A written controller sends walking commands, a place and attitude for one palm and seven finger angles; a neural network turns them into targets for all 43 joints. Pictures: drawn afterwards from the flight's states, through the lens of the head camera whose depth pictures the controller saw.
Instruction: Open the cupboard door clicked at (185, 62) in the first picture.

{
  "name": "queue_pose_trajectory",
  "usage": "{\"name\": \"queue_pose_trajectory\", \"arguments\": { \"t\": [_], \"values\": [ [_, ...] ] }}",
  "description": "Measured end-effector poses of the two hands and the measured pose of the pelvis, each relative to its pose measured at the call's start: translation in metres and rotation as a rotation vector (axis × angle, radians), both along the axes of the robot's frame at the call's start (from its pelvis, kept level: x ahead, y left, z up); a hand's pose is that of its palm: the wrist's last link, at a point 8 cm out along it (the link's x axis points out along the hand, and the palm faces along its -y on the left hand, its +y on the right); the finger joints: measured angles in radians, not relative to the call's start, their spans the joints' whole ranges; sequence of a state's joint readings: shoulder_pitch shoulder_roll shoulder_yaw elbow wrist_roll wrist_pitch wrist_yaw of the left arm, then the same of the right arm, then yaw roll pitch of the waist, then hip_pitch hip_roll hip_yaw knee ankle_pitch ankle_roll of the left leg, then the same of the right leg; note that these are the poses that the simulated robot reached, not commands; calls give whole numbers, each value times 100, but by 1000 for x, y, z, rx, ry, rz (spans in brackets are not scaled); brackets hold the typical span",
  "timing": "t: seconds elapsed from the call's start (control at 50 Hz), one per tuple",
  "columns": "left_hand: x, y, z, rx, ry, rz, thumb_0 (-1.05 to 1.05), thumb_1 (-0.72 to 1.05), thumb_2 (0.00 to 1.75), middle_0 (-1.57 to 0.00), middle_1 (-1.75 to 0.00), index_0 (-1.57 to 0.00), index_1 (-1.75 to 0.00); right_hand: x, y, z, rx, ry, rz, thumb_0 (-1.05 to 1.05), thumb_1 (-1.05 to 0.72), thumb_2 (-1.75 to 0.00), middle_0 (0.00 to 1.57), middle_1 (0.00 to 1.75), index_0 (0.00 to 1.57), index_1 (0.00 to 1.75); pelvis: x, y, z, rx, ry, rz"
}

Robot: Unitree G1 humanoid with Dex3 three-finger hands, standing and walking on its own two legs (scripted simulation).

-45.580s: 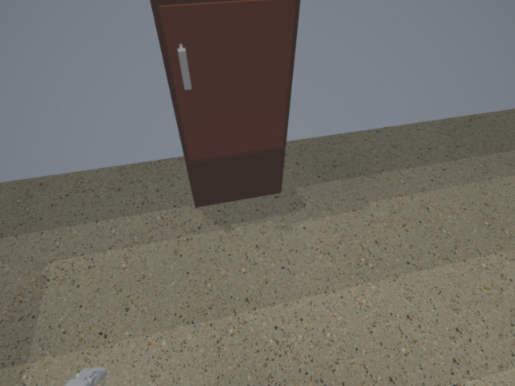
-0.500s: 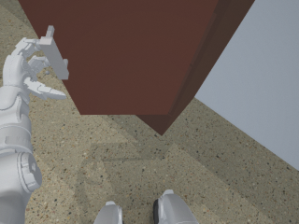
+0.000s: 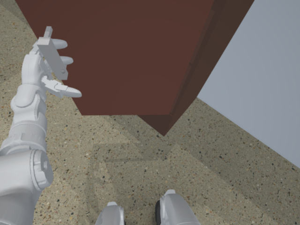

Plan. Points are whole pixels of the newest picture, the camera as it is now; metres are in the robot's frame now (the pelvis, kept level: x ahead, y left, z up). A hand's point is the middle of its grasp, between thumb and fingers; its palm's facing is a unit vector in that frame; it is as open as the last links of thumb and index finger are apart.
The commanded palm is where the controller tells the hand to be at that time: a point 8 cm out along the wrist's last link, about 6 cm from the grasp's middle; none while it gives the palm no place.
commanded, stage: slide the fingers in behind the handle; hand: left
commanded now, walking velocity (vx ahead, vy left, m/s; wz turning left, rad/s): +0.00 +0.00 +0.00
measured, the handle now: (56, 54) +0.55 +0.21 +0.07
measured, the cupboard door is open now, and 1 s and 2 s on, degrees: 42 42 74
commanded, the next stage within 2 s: close the thumb around the handle in 0.24 s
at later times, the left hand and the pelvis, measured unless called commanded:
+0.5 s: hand (60, 70) +0.50 +0.20 +0.07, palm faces -0.04 -1.00 -0.01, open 13.3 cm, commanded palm +0.48 +0.24 +0.07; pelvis +0.00 +0.00 +0.00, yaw +0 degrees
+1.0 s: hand (63, 70) +0.50 +0.19 +0.06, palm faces -0.05 -1.00 -0.01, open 5.7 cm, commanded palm +0.48 +0.24 +0.07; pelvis +0.01 +0.00 +0.00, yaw +0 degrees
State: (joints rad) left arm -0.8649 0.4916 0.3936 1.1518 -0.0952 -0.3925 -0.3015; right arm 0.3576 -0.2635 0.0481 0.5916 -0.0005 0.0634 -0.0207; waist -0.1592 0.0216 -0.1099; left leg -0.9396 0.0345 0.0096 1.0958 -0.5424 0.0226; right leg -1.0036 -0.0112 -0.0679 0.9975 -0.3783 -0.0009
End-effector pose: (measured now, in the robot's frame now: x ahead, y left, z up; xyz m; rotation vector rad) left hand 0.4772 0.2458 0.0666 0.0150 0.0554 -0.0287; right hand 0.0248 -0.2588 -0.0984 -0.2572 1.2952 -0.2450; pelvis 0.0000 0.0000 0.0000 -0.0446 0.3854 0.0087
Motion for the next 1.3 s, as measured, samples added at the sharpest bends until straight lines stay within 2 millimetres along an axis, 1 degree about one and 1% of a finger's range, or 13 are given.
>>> {"name": "queue_pose_trajectory", "arguments": {
  "t": [0.16,0.26,0.36,0.44,0.5,0.58,0.8,0.88,0.96,1.12,1.24,1.3],
  "values": [
    [0,12,5,9,-31,27,-1,-49,30,-30,-120,-31,-120,-14,-1,0,4,31,-18,0,-91,-90,20,30,20,30,0,-3,0,4,4,-10],
    [-5,18,5,11,-12,10,-1,-49,30,-30,-120,-31,-120,-17,-4,4,-8,49,-16,0,-91,-90,20,30,20,30,0,-3,2,1,4,-5],
    [-7,15,2,3,-9,-11,-1,-50,30,-30,-120,-30,-120,-15,-7,6,-26,51,-2,0,-91,-90,20,30,20,30,1,-1,2,-3,3,4],
    [-3,8,1,-12,-20,-15,-1,-47,32,-30,-120,-31,-121,-10,-9,7,-37,41,5,0,-91,-90,20,30,20,30,0,1,1,-5,5,7],
    [1,6,1,-10,-26,-7,-1,-39,35,-30,-121,-31,-121,-6,-8,6,-39,24,1,0,-91,-90,20,30,20,30,1,2,1,-5,8,4],
    [4,7,-1,5,-16,2,-1,-24,41,-32,-122,-32,-123,-4,-3,5,-26,14,-3,0,-91,-90,20,30,20,30,2,3,0,-4,8,-1],
    [5,14,0,8,-9,4,0,32,65,-36,-128,-36,-129,-6,8,1,5,44,-5,0,-91,-90,20,30,20,30,6,5,1,-5,15,-2],
    [5,10,-1,4,-11,-9,0,54,75,-37,-131,-38,-131,-6,8,1,5,54,-5,0,-91,-90,20,30,20,30,8,6,2,-7,16,1],
    [5,2,-1,-5,-15,-27,0,69,81,-38,-133,-39,-133,-4,5,2,1,51,-9,0,-91,-90,20,30,20,30,9,5,2,-7,14,-1],
    [5,0,-1,-2,-14,2,0,70,84,-36,-134,-37,-135,-1,1,4,-6,18,-21,0,-91,-90,20,30,20,30,8,3,3,-1,7,-10],
    [-2,-2,-1,-2,-14,13,0,71,83,-35,-135,-36,-135,-1,-1,5,1,14,-19,0,-91,-90,20,30,20,30,7,1,4,2,-1,-10],
    [-8,-2,-1,1,-16,16,0,71,82,-35,-135,-36,-135,-1,-1,5,7,10,-22,0,-91,-90,20,30,20,30,8,0,6,4,-4,-13]
  ]
}}
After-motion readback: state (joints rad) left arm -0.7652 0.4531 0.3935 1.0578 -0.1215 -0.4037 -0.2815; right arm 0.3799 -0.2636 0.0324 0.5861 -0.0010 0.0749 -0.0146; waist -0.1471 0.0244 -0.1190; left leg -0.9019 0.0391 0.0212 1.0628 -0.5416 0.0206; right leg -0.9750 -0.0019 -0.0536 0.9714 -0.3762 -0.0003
